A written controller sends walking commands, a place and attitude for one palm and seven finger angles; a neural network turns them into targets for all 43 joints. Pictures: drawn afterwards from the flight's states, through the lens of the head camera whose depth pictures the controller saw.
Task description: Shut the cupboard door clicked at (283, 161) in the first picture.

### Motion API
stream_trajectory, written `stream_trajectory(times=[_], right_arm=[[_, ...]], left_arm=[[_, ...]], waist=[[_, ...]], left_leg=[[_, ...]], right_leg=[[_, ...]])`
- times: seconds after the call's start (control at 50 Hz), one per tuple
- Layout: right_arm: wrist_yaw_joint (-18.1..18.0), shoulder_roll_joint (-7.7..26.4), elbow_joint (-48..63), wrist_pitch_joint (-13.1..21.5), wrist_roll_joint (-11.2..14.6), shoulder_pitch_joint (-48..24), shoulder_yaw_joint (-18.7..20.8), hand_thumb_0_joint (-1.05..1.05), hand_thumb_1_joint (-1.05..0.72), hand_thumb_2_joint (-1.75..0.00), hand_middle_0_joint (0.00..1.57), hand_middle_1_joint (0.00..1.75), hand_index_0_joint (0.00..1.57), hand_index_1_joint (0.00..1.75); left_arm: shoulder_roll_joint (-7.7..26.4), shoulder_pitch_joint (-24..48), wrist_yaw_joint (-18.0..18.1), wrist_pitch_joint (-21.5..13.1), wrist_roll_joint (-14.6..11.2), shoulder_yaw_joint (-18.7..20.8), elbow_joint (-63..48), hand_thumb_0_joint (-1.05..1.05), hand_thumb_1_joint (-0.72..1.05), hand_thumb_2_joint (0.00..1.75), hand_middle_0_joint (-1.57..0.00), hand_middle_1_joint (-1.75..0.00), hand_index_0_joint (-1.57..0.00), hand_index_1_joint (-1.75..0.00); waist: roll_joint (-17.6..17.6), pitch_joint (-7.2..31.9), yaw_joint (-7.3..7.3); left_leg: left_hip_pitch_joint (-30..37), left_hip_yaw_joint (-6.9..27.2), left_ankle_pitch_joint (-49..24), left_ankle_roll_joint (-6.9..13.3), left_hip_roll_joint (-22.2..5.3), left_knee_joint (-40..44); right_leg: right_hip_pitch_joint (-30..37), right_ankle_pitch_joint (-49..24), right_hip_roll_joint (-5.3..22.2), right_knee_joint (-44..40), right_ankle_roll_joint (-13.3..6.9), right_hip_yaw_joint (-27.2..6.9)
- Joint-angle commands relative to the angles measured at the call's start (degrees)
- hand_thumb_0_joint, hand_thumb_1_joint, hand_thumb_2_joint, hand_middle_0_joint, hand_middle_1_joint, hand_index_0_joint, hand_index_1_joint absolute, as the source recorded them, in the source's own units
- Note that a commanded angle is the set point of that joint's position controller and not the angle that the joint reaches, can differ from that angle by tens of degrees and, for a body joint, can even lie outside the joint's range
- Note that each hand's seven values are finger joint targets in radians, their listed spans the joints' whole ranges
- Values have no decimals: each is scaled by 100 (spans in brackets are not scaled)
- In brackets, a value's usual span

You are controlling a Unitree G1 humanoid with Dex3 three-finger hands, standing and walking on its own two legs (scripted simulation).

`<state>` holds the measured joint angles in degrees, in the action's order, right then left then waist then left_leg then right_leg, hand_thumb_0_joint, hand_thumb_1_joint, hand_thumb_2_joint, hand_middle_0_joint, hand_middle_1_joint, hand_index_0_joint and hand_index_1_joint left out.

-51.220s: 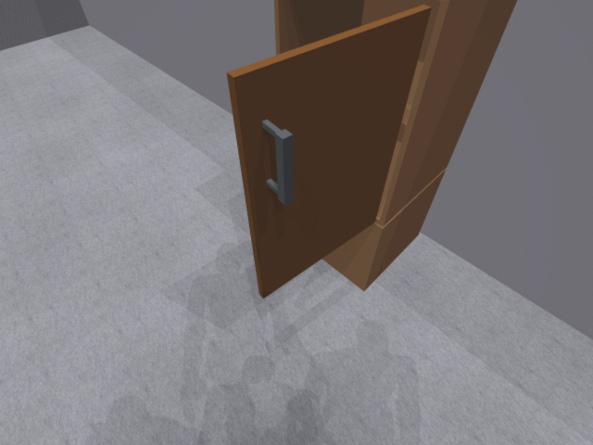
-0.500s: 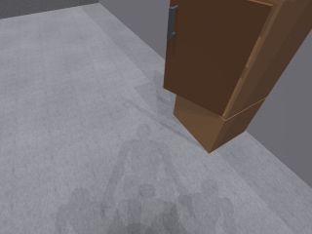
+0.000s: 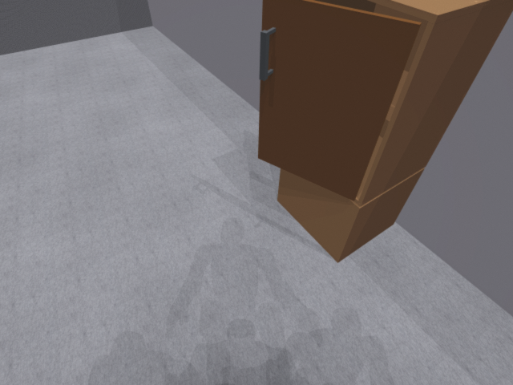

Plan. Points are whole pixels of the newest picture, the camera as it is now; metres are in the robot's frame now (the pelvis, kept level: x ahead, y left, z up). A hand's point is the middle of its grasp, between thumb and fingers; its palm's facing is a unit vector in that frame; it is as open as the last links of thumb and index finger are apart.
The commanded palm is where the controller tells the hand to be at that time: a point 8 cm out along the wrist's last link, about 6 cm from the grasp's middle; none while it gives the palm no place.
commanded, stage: let the arm hang, fingers relaxed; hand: left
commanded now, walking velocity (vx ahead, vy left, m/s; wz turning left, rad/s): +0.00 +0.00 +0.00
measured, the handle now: (267, 54) +0.97 +0.01 +0.09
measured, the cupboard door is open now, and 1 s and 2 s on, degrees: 22 22 22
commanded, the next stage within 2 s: look to check the result in 0.06 s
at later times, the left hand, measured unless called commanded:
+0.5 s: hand out of the picture +0.09 +0.23 -0.16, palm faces -0.01 -0.94 -0.33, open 7.4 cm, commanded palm none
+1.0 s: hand out of the picture +0.08 +0.20 -0.18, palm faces +0.11 -0.96 -0.27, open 7.4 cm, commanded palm none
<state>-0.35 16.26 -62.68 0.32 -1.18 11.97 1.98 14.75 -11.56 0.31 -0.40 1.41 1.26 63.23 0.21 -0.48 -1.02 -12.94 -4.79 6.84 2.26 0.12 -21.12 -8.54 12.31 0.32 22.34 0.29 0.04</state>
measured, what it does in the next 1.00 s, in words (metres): stands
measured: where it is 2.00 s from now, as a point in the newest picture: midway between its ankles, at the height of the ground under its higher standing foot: outside the picture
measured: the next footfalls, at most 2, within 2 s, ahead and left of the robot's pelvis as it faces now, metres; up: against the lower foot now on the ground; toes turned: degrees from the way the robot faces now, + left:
right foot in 1.52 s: +0.12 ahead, -0.11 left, +0.00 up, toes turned +25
left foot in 1.88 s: -0.01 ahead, +0.12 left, +0.00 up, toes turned +43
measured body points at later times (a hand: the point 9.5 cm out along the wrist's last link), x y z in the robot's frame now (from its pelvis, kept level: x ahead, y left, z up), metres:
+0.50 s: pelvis +0.04 -0.01 +0.00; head +0.05 -0.01 +0.45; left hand +0.09 +0.28 -0.13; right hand +0.11 -0.29 -0.14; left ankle +0.05 +0.09 -0.74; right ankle +0.00 -0.13 -0.74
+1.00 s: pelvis +0.05 -0.01 -0.01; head +0.07 -0.01 +0.44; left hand +0.08 +0.25 -0.16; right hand +0.11 -0.27 -0.16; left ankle +0.05 +0.09 -0.73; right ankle +0.00 -0.12 -0.74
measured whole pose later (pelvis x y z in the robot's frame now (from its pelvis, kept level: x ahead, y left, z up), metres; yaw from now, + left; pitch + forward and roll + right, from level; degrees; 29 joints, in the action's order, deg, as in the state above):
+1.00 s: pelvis +0.05 -0.01 -0.01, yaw +6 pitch -2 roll -1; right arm -0.3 13.8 -61.5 -2.7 -1.0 10.1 1.6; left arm 13.0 -10.0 1.8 0.7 1.1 2.3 60.6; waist 0.5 -4.4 -1.1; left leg -16.8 -0.9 19.7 -0.4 0.5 -37.6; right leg -4.7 19.7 0.9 26.2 -0.7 5.9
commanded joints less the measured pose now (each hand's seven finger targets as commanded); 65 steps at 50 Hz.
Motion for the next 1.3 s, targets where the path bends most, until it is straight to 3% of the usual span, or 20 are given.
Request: stream_trajectory(times=[0.0,0.26,0.66,0.72,0.78,0.82,0.86,0.9,0.94,0.98,1.04,1.06,1.08,1.1,1.12,1.14,1.16,1.18,1.22,1.28], right_arm=[[-60,965,284,116,23,-144,149,0,-90,-90,20,30,20,30],[-67,1149,217,119,50,-401,93,0,-90,-90,20,30,20,30],[-88,1102,165,82,52,-577,57,0,-90,-90,20,30,20,30],[-89,1046,156,76,49,-559,41,0,-90,-90,20,30,20,30],[-74,535,158,-14,42,-346,-41,0,-90,-90,20,30,20,30],[-71,511,194,-79,41,-252,-33,0,-90,-90,20,30,20,30],[-61,519,319,-123,47,-270,15,0,-90,-90,20,30,20,30],[-43,435,414,-169,41,-291,57,0,-90,-90,20,30,20,30],[-40,344,618,-249,21,-439,124,0,-90,-90,20,30,20,30],[-25,298,758,-296,44,-415,190,0,-90,-90,20,30,20,30],[70,166,826,-302,78,-36,207,0,-90,-90,20,30,20,30],[93,160,770,-281,59,291,211,0,-90,-90,20,30,20,30],[103,239,670,-246,6,727,220,0,-90,-90,20,30,20,30],[81,769,664,-183,-68,1000,326,0,-90,-90,20,30,20,30],[7,1121,664,-173,-38,1196,431,0,-90,-90,20,30,20,30],[-10,1165,694,-208,-47,1057,454,0,-90,-90,20,30,20,30],[-14,993,898,-190,-66,773,428,0,-90,-90,20,30,20,30],[-44,932,1018,-176,-90,467,409,0,-90,-90,20,30,20,30],[-76,747,1072,-154,-99,215,356,0,-90,-90,20,30,20,30],[-100,767,1069,-127,-81,379,382,0,-90,-90,20,30,20,30]], left_arm=[[1129,-39,60,-121,-24,184,-195,0,90,90,-20,-30,-20,-30],[1272,211,69,-151,-51,157,-143,0,90,90,-20,-30,-20,-30],[1258,183,118,-173,-52,143,-80,0,90,90,-20,-30,-20,-30],[1216,181,125,-162,-61,140,-79,0,90,90,-20,-30,-20,-30],[796,-92,175,-52,-73,106,-67,0,90,90,-20,-30,-20,-30],[805,-215,198,11,-79,146,-104,0,90,90,-20,-30,-20,-30],[910,-333,209,44,-62,236,-198,0,90,90,-20,-30,-20,-30],[1014,-404,217,72,-56,323,-291,0,90,90,-20,-30,-20,-30],[1054,-497,230,84,-22,387,-414,0,90,90,-20,-30,-20,-30],[1044,-278,267,74,51,432,-593,0,90,90,-20,-30,-20,-30],[1092,221,225,64,53,489,-885,0,90,90,-20,-30,-20,-30],[1061,334,216,68,24,506,-940,0,90,90,-20,-30,-20,-30],[980,226,197,100,-28,478,-974,0,90,90,-20,-30,-20,-30],[584,-111,163,160,-86,434,-1057,0,90,90,-20,-30,-20,-30],[381,38,176,195,-87,356,-1242,0,90,90,-20,-30,-20,-30],[494,16,172,257,-47,393,-1274,0,90,90,-20,-30,-20,-30],[506,165,147,257,-30,428,-1334,0,90,90,-20,-30,-20,-30],[472,219,118,250,2,456,-1279,0,90,90,-20,-30,-20,-30],[430,207,82,230,7,459,-1286,0,90,90,-20,-30,-20,-30],[329,63,70,170,-18,418,-1295,0,90,90,-20,-30,-20,-30]], waist=[[98,-120,45],[-23,257,38],[-88,323,24],[5,277,27],[56,257,47],[-1,185,82],[-172,164,139],[-489,21,197],[-1014,-233,300],[-1041,-417,218],[-748,-493,-120],[-674,-372,-294],[-179,-141,-424],[1532,35,-411],[2192,238,-455],[1439,353,-380],[768,66,-266],[917,-45,-171],[774,-217,-55],[407,371,-48]], left_leg=[[352,948,574,-30,-713,574],[836,856,-542,-50,-780,402],[1122,752,-1207,-81,-781,279],[1048,770,-1254,-93,-758,287],[826,749,-1621,-160,-699,2],[569,774,-1625,-181,-645,-201],[203,739,-1462,-202,-545,-556],[-359,564,-741,-286,-299,-1177],[-1067,402,1769,-350,-110,-2505],[-1401,606,2524,-344,-301,-3405],[-832,364,1886,-395,-413,-2279],[-356,264,1110,-373,-350,-1632],[361,228,-25,-315,-229,-867],[774,2079,-1531,199,-1227,-154],[687,3508,-2495,811,-2148,415],[309,3270,-540,956,-2211,609],[-287,3256,1000,905,-1953,768],[-503,3261,1566,775,-1736,849],[-629,2868,1302,669,-1439,767],[45,2662,382,693,-1261,503]], right_leg=[[-372,44,563,-652,-320,-585],[32,-811,636,-731,-279,-517],[304,-1816,696,-728,-247,-441],[396,-1792,723,-705,-235,-360],[445,-2023,802,-343,-153,-170],[475,-1977,856,-116,-158,-95],[586,-2080,999,0,-269,-118],[746,-2332,1402,-3,-580,-304],[758,-3004,2028,-171,-1120,-608],[571,-3151,2356,-189,-1367,-550],[150,-3016,2025,338,-906,180],[-34,-2784,1829,820,-641,442],[-397,-2159,1520,1634,-315,802],[-1404,249,705,3052,153,1026],[-1932,2724,213,3984,273,450],[-1739,2495,394,4315,130,-70],[-1738,2065,455,4312,92,-66],[-1887,1722,453,4310,133,-121],[-1892,1267,423,4028,166,-175],[-1837,1164,231,3481,212,-107]])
